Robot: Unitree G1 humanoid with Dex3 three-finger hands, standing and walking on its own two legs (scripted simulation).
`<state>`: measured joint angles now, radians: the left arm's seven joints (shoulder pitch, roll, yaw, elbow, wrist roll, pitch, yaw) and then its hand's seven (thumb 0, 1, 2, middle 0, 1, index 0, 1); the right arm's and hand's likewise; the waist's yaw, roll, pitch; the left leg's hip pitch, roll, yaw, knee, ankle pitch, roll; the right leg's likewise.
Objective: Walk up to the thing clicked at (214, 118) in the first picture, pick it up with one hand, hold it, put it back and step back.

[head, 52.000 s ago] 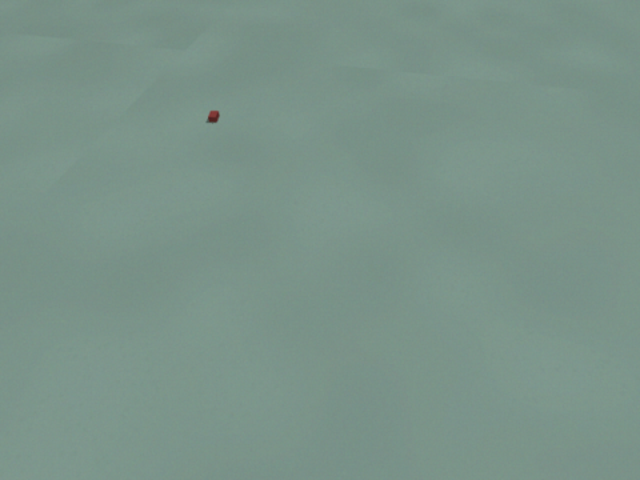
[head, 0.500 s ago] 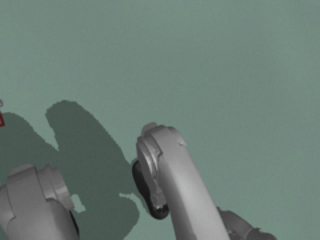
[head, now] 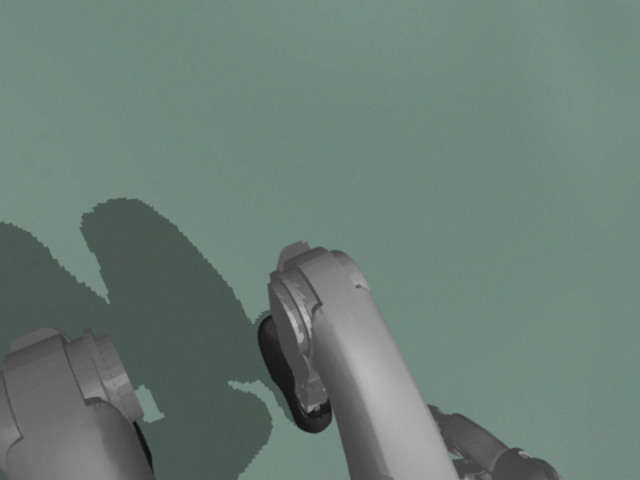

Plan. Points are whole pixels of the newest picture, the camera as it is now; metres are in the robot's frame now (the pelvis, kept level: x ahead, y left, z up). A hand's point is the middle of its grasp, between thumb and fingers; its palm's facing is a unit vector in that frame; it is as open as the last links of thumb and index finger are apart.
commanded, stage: open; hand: left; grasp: from above
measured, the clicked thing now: out of the picture +0.45 +0.27 -0.29
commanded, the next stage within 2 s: withdraw in 0.56 s
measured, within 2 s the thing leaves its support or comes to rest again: neither
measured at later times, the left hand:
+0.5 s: hand out of the picture +0.44 +0.27 -0.25, palm faces -0.44 -0.13 -0.89, open 11.6 cm
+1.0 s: hand out of the picture +0.47 +0.30 -0.19, palm faces -0.27 -0.12 -0.96, open 12.3 cm
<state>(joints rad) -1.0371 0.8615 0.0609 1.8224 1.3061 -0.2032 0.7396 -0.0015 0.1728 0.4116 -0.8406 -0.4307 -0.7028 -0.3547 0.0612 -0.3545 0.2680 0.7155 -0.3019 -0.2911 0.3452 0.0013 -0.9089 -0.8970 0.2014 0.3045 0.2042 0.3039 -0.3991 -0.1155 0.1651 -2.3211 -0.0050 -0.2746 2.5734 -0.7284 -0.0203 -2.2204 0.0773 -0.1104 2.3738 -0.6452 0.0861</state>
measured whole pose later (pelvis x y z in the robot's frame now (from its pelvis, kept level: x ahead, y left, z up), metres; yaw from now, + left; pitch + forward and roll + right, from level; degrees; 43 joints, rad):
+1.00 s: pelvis +0.01 +0.00 +0.01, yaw +0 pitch +30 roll -14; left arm -0.97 0.78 0.10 1.55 1.23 -0.09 0.67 0.00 -0.21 0.74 -0.36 -0.70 -0.36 -0.70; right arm 0.16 -0.32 0.18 0.74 -0.25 -0.24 0.37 0.00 -0.91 -0.89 0.20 0.30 0.20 0.30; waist -0.34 -0.04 0.03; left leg -2.34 0.00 -0.25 2.53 -0.74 -0.02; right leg -2.25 0.06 -0.10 2.34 -0.66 0.06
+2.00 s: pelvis +0.01 -0.01 +0.08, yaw +8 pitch +37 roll -6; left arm -0.73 0.51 0.09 1.02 0.81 0.00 0.25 0.00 0.38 0.95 -0.25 -0.51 -0.24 -0.52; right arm 0.20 -0.26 0.01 0.71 -0.07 -0.02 0.18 0.00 -0.90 -0.89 0.20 0.30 0.21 0.30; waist -0.17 0.07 -0.13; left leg -2.18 0.00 -0.13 2.27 -0.73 -0.04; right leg -2.14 0.01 -0.01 2.20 -0.70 0.06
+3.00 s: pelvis +0.08 +0.00 +0.40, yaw +14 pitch +13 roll -3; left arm 0.48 0.22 0.05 -0.12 -0.07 0.45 0.06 0.01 0.90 0.90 -0.20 -0.30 -0.20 -0.30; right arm 0.31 -0.22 0.03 0.51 0.03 -0.18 -0.18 0.01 -0.91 -0.89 0.20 0.30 0.21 0.30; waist -0.06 0.06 -0.19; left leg -0.78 0.04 -0.07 1.06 -0.50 -0.03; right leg -0.74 -0.01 -0.04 0.99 -0.47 0.03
